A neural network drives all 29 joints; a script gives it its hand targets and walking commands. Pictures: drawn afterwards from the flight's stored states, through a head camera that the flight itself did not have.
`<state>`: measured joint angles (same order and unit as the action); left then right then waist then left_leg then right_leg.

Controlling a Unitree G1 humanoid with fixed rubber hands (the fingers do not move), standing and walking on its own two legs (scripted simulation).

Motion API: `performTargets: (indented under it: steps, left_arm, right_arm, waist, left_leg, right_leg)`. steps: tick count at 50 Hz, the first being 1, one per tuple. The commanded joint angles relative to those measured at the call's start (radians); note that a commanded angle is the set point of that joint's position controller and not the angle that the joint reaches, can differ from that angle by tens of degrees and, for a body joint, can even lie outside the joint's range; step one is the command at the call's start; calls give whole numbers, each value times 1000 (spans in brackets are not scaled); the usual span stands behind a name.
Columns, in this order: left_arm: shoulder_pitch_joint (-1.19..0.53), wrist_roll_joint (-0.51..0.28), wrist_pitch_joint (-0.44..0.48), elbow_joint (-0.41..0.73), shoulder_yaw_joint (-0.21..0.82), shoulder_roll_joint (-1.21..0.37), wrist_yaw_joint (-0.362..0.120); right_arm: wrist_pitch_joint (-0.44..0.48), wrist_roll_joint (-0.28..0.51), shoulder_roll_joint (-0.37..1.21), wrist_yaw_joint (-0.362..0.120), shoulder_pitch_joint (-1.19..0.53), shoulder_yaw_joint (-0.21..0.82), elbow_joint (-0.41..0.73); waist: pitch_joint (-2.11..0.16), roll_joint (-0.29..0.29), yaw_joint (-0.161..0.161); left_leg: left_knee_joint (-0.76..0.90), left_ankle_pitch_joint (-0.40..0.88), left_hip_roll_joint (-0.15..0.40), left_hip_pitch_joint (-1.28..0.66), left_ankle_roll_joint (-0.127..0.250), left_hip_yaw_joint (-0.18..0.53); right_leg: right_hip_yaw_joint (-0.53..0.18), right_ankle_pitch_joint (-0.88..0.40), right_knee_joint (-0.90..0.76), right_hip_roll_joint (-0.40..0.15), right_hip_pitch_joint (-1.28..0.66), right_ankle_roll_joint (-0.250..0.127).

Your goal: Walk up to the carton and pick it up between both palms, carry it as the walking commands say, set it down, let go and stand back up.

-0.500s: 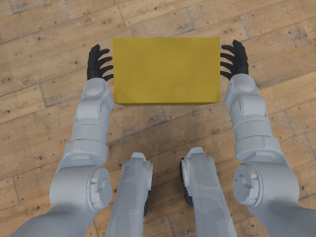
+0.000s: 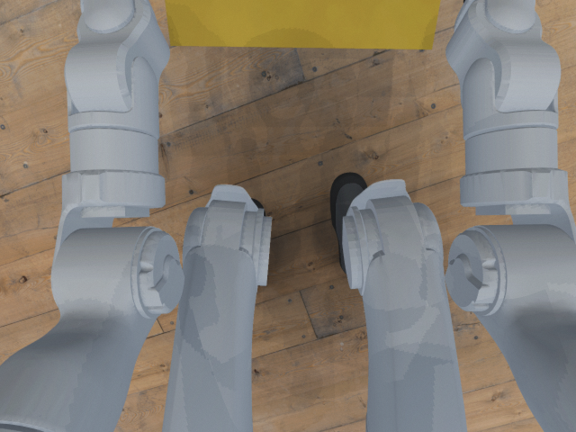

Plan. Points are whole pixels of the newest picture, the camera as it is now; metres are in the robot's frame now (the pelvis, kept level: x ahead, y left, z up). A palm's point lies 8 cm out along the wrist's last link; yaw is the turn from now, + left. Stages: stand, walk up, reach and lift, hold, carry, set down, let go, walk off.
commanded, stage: set down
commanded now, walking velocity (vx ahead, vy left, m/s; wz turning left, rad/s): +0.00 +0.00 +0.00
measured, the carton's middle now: out of the picture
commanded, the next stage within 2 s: none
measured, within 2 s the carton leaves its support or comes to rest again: rests again in 1.46 s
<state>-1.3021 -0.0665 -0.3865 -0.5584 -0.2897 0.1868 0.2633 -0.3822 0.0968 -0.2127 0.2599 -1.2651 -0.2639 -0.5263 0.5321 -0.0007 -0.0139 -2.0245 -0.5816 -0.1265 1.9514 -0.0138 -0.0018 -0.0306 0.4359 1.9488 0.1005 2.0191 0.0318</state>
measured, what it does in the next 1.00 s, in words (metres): lowers itself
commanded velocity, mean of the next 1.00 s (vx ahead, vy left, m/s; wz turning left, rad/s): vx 0.00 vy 0.00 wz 0.00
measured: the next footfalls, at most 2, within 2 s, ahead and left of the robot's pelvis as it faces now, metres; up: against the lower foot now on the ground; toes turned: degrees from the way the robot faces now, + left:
none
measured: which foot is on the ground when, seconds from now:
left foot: down 0.00-1.00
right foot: down 0.00-1.00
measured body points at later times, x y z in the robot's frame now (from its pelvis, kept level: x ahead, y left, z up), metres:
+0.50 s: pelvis +0.01 +0.01 -0.04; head +0.39 +0.01 +0.18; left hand +0.57 +0.15 -0.22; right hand +0.57 -0.19 -0.22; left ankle +0.12 +0.10 -0.40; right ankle +0.16 -0.11 -0.40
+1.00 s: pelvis +0.03 +0.00 -0.08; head +0.40 +0.01 +0.16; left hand +0.58 +0.16 -0.26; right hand +0.58 -0.19 -0.26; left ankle +0.12 +0.10 -0.40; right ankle +0.16 -0.11 -0.40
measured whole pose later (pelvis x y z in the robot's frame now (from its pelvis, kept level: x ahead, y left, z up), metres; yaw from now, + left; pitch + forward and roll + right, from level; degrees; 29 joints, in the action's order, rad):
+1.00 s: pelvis +0.03 +0.00 -0.08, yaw +2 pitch +30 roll -1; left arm -1.50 -0.23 -0.20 -1.06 -0.06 0.32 0.18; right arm -0.18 0.19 -0.37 0.15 -1.46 -0.15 -1.05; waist 0.52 0.02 -0.03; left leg -2.31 -0.68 -0.12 2.14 0.02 -0.03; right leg 0.01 0.56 2.23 0.04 2.19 0.02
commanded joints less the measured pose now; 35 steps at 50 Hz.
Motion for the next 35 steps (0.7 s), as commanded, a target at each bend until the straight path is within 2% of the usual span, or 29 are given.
performTargets:
  steps: [1, 3, 4, 5, 6, 7, 8, 9, 10, 11, 12, 14, 15, 16, 17, 18, 19, 20, 21, 22, 24, 25, 27, 30, 31, 32, 33, 34, 35]
  left_arm:
    - [-883, -172, 56, 241, 656, -861, -376]
    - [-908, -214, 53, 210, 635, -874, -381]
    - [-879, -168, 61, 108, 573, -820, -386]
    - [-844, -184, 65, 102, 599, -871, -388]
    - [-862, -154, 78, 68, 557, -867, -397]
    - [-891, -173, 87, 37, 562, -886, -408]
    - [-898, -152, 87, -34, 537, -890, -423]
    - [-894, -137, 106, -46, 495, -864, -432]
    - [-883, -123, 98, -135, 495, -880, -443]
    - [-891, -103, 112, -112, 457, -893, -444]
    - [-861, -80, 121, -128, 439, -897, -446]
    - [-824, -63, 110, -225, 437, -889, -460]
    - [-812, -59, 113, -228, 431, -906, -463]
    - [-827, -90, 123, -179, 458, -919, -457]
    - [-830, -89, 124, -135, 465, -904, -454]
    - [-914, -139, 136, -38, 498, -893, -439]
    - [-924, -151, 133, -39, 510, -846, -434]
    - [-930, -175, 142, -23, 507, -845, -427]
    - [-961, -201, 146, 18, 540, -844, -421]
    - [-941, -165, 145, -4, 520, -843, -408]
    - [-954, -198, 156, 31, 573, -821, -393]
    - [-945, -216, 158, 32, 603, -854, -383]
    - [-942, -202, 173, 30, 577, -789, -370]
    - [-949, -205, 188, -22, 558, -800, -372]
    - [-960, -221, 197, -32, 604, -814, -372]
    - [-912, -202, 197, -73, 577, -814, -374]
    - [-952, -226, 204, -48, 587, -811, -375]
    - [-911, -185, 203, -128, 536, -810, -375]
    - [-906, -201, 216, -93, 542, -792, -375]
  right_arm:
    - [42, 178, 896, -343, -880, 629, 240]
    - [51, 188, 879, -335, -994, 634, 321]
    - [43, 168, 905, -335, -951, 599, 139]
    - [54, 157, 899, -338, -952, 599, 159]
    - [58, 144, 918, -349, -916, 556, 45]
    - [59, 106, 957, -351, -867, 521, -26]
    - [67, 66, 925, -360, -831, 447, -119]
    - [65, 57, 984, -377, -794, 411, -199]
    - [75, 25, 912, -388, -811, 365, -242]
    - [95, 19, 940, -394, -844, 340, -178]
    - [97, 1, 948, -407, -812, 331, -212]
    - [94, -34, 904, -421, -764, 308, -290]
    - [92, -25, 917, -430, -772, 311, -302]
    - [111, -13, 902, -435, -824, 318, -209]
    - [117, 21, 909, -435, -860, 357, -133]
    - [121, 62, 900, -431, -903, 394, -69]
    - [108, 74, 910, -430, -875, 407, -116]
    - [112, 75, 888, -430, -918, 426, -89]
    - [121, 98, 882, -422, -943, 443, 0]
    - [132, 133, 868, -422, -1005, 466, 20]
    - [138, 154, 856, -418, -944, 489, -1]
    - [145, 156, 844, -412, -921, 497, 18]
    - [162, 203, 845, -412, -962, 482, 20]
    - [167, 154, 794, -409, -915, 437, -143]
    - [183, 164, 764, -405, -915, 426, -131]
    - [185, 150, 817, -410, -859, 394, -206]
    - [189, 145, 778, -413, -862, 382, -208]
    - [198, 130, 772, -418, -892, 379, -202]
    - [202, 138, 759, -417, -869, 374, -233]
  waist:
    - [-2515, 4, 27]
    - [-2522, -55, 19]
    - [-2342, -56, 67]
    - [-2331, -70, 26]
    - [-2297, -38, 51]
    - [-2221, -85, 1]
    - [-2113, -38, -39]
    - [-2048, -51, -19]
    - [-1915, 12, -37]
    - [-1886, 1, -40]
    - [-1923, 9, -12]
    - [-1825, 53, -71]
    - [-1842, 52, -33]
    - [-1915, 45, -74]
    - [-2030, 37, -34]
    - [-2194, 36, -27]
    - [-2152, -1, -51]
    - [-2194, -26, -28]
    - [-2178, -37, -48]
    - [-2207, 7, 14]
    - [-2275, -15, -4]
    - [-2262, -39, -40]
    - [-2144, 19, 20]
    - [-1991, 37, -25]
    - [-1947, 100, -64]
    - [-1892, 103, -50]
    - [-1849, 109, -71]
    - [-1804, 107, -47]
    - [-1784, 114, -70]
  left_leg:
    - [238, 341, 3, -667, -3, -50]
    - [223, 292, 2, -657, 22, -38]
    - [234, 213, 9, -493, 26, -60]
    - [212, 243, 8, -508, 20, -46]
    - [216, 228, 6, -488, 15, -65]
    - [209, 178, 10, -430, 25, -59]
    - [219, 137, 7, -376, 13, -62]
    - [214, 138, 11, -363, 26, -60]
    - [216, 68, 14, -316, 17, -49]
    - [207, 110, 16, -328, 26, -50]
    - [197, 153, 9, -374, 25, -63]
    - [175, 109, 12, -334, 15, -63]
    - [182, 128, 9, -333, 14, -80]
    - [168, 199, 7, -375, 8, -46]
    - [136, 242, 9, -432, 16, -70]
    - [122, 341, 3, -527, 14, -62]
    - [108, 341, 10, -477, 20, -57]
    - [107, 361, 11, -484, 20, -50]
    - [98, 392, 8, -467, 23, -52]
    - [102, 393, 2, -513, 20, -67]
    - [66, 441, 3, -545, 15, -46]
    - [64, 467, 10, -582, 16, -27]
    - [65, 455, 5, -536, 25, -34]
    - [42, 383, 5, -455, 18, -30]
    - [34, 392, 12, -455, 5, -26]
    - [38, 386, 12, -455, 12, -23]
    - [21, 396, 10, -446, 7, -26]
    - [20, 379, 7, -433, 11, -25]
    - [3, 420, 17, -425, 8, -9]
  right_leg:
    - [75, -314, -78, -3, -991, -13]
    - [71, -247, -77, -1, -986, -19]
    - [43, -179, -101, -12, -951, -19]
    - [65, -222, -76, -6, -919, -14]
    - [74, -203, -71, -6, -897, -14]
    - [71, -173, -84, 0, -885, -22]
    - [80, -141, -92, -2, -834, -27]
    - [71, -131, -87, -4, -776, -26]
    - [75, -50, -89, -6, -664, -42]
    - [75, -72, -87, -9, -640, -40]
    - [84, -106, -71, -3, -635, -37]
    - [98, -71, -58, -8, -576, -39]
    - [93, -102, -57, -4, -626, -40]
    - [113, -162, -17, -3, -589, -39]
    - [103, -202, -17, 4, -695, -35]
    - [111, -299, 14, 5, -760, -38]
    - [108, -307, 28, 0, -737, -30]
    - [108, -322, 46, -8, -765, -33]
    - [113, -353, 58, -6, -735, -31]
    - [109, -335, 58, -5, -759, -23]
    - [109, -389, 91, -13, -770, -25]
    - [126, -389, 105, -12, -732, -25]
    - [114, -377, 104, -6, -675, -25]
    - [100, -315, 111, -17, -617, -41]
    - [111, -303, 124, -16, -537, -37]
    - [105, -291, 128, -12, -496, -45]
    - [100, -295, 123, -11, -477, -57]
    - [100, -264, 127, -19, -446, -46]
    - [94, -307, 146, -17, -455, -49]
